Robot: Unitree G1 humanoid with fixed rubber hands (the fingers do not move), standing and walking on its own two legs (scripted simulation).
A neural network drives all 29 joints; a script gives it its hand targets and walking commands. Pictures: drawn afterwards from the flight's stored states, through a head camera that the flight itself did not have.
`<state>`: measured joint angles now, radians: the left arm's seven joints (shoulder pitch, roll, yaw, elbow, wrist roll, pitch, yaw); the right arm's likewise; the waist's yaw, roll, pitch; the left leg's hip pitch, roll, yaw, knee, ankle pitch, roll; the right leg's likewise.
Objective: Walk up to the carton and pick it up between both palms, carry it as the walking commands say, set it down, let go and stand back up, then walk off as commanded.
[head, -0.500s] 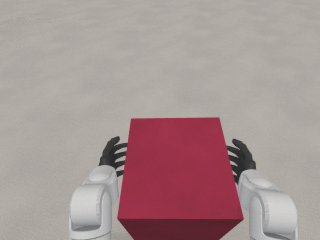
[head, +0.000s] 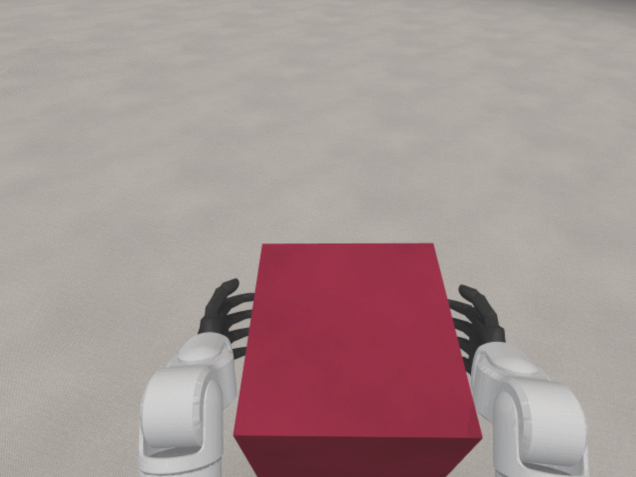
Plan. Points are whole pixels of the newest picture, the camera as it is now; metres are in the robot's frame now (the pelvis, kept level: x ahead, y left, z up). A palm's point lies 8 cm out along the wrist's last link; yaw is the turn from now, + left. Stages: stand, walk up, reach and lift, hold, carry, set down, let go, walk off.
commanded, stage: carry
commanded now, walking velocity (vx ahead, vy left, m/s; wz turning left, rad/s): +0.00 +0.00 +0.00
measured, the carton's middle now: (347, 375) +0.25 +0.01 +0.04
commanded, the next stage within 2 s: none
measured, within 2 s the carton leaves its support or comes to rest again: neither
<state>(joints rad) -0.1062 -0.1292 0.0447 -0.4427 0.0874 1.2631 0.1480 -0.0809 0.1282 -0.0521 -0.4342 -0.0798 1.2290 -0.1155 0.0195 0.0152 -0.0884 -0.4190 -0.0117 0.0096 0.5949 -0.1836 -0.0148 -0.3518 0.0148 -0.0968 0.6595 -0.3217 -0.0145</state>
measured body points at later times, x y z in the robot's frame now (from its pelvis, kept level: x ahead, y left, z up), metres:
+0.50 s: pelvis -0.09 +0.01 +0.00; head -0.12 +0.01 +0.45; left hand +0.17 +0.16 +0.09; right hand +0.17 -0.13 +0.09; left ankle +0.03 +0.09 -0.73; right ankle -0.07 -0.08 -0.73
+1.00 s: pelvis -0.10 +0.01 +0.00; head -0.14 +0.02 +0.45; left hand +0.17 +0.17 +0.08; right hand +0.17 -0.13 +0.09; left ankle +0.03 +0.09 -0.72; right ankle -0.07 -0.08 -0.73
